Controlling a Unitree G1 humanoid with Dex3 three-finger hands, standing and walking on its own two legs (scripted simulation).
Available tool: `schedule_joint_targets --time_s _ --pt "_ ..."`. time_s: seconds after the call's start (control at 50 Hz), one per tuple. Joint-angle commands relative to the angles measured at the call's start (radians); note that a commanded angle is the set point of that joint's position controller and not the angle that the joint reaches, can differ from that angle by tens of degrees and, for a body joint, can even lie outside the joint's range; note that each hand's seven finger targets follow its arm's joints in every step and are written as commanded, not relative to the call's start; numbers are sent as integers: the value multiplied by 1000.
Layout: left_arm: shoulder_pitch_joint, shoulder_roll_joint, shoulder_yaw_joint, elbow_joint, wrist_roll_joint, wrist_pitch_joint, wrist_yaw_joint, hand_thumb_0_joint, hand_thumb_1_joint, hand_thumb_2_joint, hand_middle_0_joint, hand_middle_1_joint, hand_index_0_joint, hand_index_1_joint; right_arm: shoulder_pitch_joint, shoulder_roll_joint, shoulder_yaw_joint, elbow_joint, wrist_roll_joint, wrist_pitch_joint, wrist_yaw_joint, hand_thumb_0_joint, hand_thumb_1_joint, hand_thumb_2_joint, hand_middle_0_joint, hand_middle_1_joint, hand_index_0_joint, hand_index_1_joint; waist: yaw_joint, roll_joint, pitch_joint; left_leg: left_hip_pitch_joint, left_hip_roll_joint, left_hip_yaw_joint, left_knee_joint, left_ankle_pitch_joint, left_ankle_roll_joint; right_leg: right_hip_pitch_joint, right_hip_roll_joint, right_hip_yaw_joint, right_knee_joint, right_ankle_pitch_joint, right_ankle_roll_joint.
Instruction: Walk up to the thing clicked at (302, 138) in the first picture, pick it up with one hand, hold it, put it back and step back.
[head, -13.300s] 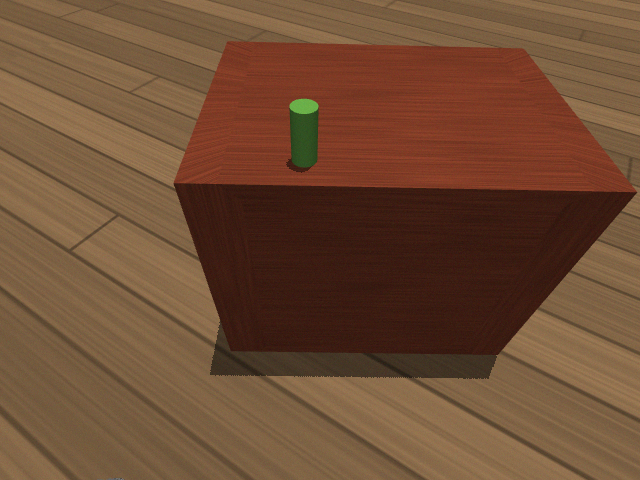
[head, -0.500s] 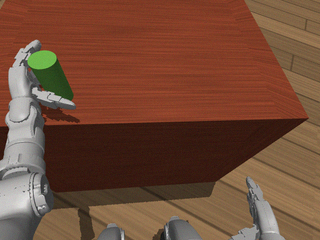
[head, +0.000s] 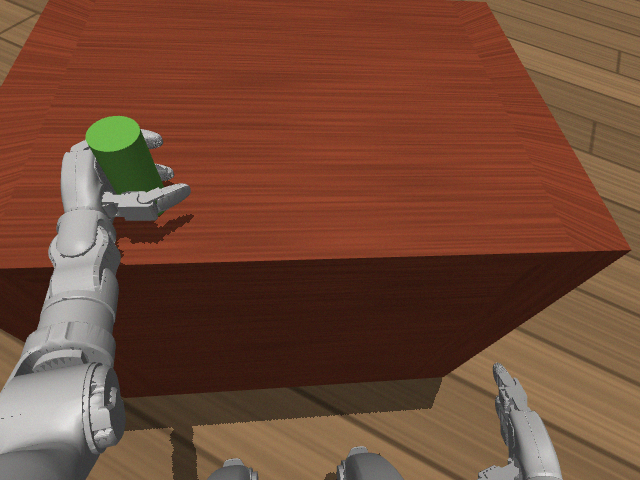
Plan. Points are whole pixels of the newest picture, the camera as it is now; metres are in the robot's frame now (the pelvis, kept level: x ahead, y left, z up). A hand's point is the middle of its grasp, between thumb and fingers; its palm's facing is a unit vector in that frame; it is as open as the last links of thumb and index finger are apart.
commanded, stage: settle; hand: left
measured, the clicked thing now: (132, 172) +0.47 +0.19 +0.09
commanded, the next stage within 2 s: lift in 1.04 s
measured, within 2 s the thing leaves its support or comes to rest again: leaves its support in 0.22 s
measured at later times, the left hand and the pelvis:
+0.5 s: hand (120, 156) +0.46 +0.19 +0.13, palm faces +0.15 -0.99 +0.00, open 7.4 cm; pelvis +0.00 -0.01 +0.01, yaw +1 degrees
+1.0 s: hand (110, 140) +0.46 +0.19 +0.16, palm faces +0.16 -0.99 +0.00, open 7.4 cm; pelvis -0.01 +0.00 +0.02, yaw +1 degrees
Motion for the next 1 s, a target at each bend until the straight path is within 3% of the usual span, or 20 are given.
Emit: schedule_joint_targets --time_s 0.0,0.02,0.06,0.12,0.16,0.2,0.24,0.34,0.4,0.42,0.5,0.52,0.56,0.6,0.62,0.7,0.8,0.82,0.94,0.98 --pt "-356 255 71 -271 -2 -70 30 0 61 853 -1247 -1098 -1256 -1094 52 -150 -104 -157 5 -33 -14 0 517 -46 49 49 48 49 15 43 -408 295 -9 -45 -100 508 -7 216 21 -20 -60 420 -37" --pt "-352 228 60 -273 -6 -75 29 0 95 872 -1267 -1117 -1276 -1113 41 -129 -85 -172 6 -31 -11 0 518 -46 49 49 48 49 20 30 -388 281 -15 -39 -100 481 -4 215 20 -17 -67 403 -34" --pt "-358 258 70 -283 -1 -79 26 0 247 1032 -1353 -1266 -1350 -1268 42 -122 -86 -144 9 -25 -12 0 517 -51 48 49 48 49 22 24 -385 256 -19 -31 -97 448 4 229 15 -5 -70 408 -28" --pt "-462 240 18 -386 -2 -87 8 0 364 1221 -1298 -1293 -1281 -1322 14 -127 -95 -167 10 -30 -17 0 511 -61 49 50 49 50 6 88 -472 337 -21 -27 -94 464 0 232 10 2 -68 421 -28" --pt "-419 173 -27 -334 -4 -65 -7 0 431 1268 -1287 -1303 -1270 -1333 -14 -114 -63 -219 13 -33 -20 0 519 -61 49 50 49 50 11 75 -493 371 -19 -33 -98 502 -4 232 10 -2 -73 432 -31" --pt "-428 271 18 -374 -12 -52 -11 0 450 1278 -1299 -1319 -1282 -1348 36 -162 -104 -150 12 -22 -32 0 516 -61 49 50 49 50 26 130 -493 393 -19 -30 -104 525 -12 245 9 -1 -81 441 -34" --pt "-466 253 -3 -430 -15 -35 -13 0 509 1292 -1315 -1333 -1301 -1359 20 -134 -76 -168 15 -18 -29 0 521 -60 49 50 49 50 29 155 -526 428 -17 -32 -106 545 -14 254 6 0 -87 449 -35" --pt "-395 234 16 -311 -21 25 11 0 377 1293 -1349 -1382 -1342 -1404 -13 -143 -92 -130 25 -13 -40 0 529 -55 49 50 49 50 18 14 -351 316 -21 -24 -148 430 2 282 8 0 -125 421 -26" --pt "-439 211 2 -298 -27 32 2 0 368 1295 -1354 -1389 -1348 -1410 -4 -100 -56 -115 30 -17 -36 0 536 -53 49 50 49 50 11 3 -315 294 -27 -18 -159 394 11 276 8 2 -139 400 -22" --pt "-401 216 7 -235 -23 42 -2 0 369 1290 -1358 -1386 -1353 -1406 -11 -126 -80 -108 30 -17 -37 0 537 -53 49 50 49 50 14 -11 -302 291 -29 -14 -159 396 12 278 6 4 -142 408 -20" --pt "-442 223 1 -298 -21 47 -15 0 376 1286 -1370 -1389 -1366 -1409 0 -97 -51 -94 32 -23 -27 0 539 -52 49 50 49 50 35 47 -334 336 -32 -9 -176 386 7 283 6 3 -154 374 -25" --pt "-442 245 19 -285 -24 52 -13 0 342 1284 -1370 -1390 -1365 -1411 -3 -140 -94 -98 32 -22 -31 0 534 -54 49 50 49 50 27 45 -347 356 -30 -12 -178 390 5 273 8 -1 -154 365 -27" --pt "-477 239 7 -357 -24 50 -7 0 392 1265 -1347 -1359 -1343 -1378 -25 -122 -79 -111 32 -28 -29 0 538 -53 49 50 49 50 41 68 -377 375 -27 -19 -191 393 -2 287 9 -5 -152 350 -32" --pt "-482 274 35 -369 -29 52 5 0 363 1281 -1351 -1378 -1348 -1397 -45 -149 -99 -119 34 -34 -39 0 533 -54 49 50 49 50 46 55 -398 403 -22 -25 -195 402 -5 293 12 -10 -154 345 -33" --pt "-544 252 7 -432 -29 45 11 0 358 1270 -1347 -1369 -1344 -1389 -52 -107 -68 -130 34 -40 -40 0 531 -54 49 50 49 50 41 66 -437 411 -23 -23 -187 416 -3 317 10 -7 -154 369 -29" --pt "-492 241 12 -345 -28 59 34 0 320 1278 -1347 -1384 -1345 -1403 -75 -133 -83 -98 36 -44 -62 0 530 -55 49 50 49 50 41 -13 -367 349 -31 -14 -213 324 8 338 5 6 -185 331 -20" --pt "-515 264 6 -347 -11 77 36 0 386 1323 -1382 -1417 -1382 -1435 -36 -118 -75 -39 37 -44 -64 0 539 -53 49 50 49 50 42 58 -368 394 -29 -14 -219 398 -1 321 6 -1 -187 365 -28" --pt "-472 247 7 -275 -15 87 31 0 388 1335 -1380 -1421 -1379 -1441 -31 -130 -88 -8 36 -45 -65 0 540 -53 49 50 49 50 41 38 -321 378 -29 -14 -225 387 -2 309 7 -4 -190 354 -30" --pt "-533 206 -28 -323 -26 101 21 0 375 1343 -1400 -1436 -1399 -1456 -52 -96 -59 26 42 -63 -58 0 538 -53 49 50 49 50 36 56 -321 418 -21 -20 -238 402 -5 291 12 -10 -202 350 -33" --pt "-528 236 -5 -304 -31 100 22 0 369 1335 -1394 -1426 -1391 -1448 -81 -120 -79 27 45 -69 -60 0 537 -54 49 50 49 50 41 45 -298 403 -20 -21 -246 388 -5 296 11 -11 -205 337 -34"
